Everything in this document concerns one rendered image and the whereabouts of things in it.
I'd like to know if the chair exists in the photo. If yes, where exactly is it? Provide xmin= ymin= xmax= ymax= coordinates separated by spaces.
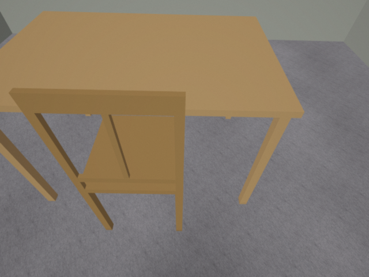
xmin=9 ymin=88 xmax=186 ymax=231

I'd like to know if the table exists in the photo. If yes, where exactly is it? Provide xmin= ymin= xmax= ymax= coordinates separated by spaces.
xmin=0 ymin=11 xmax=304 ymax=204

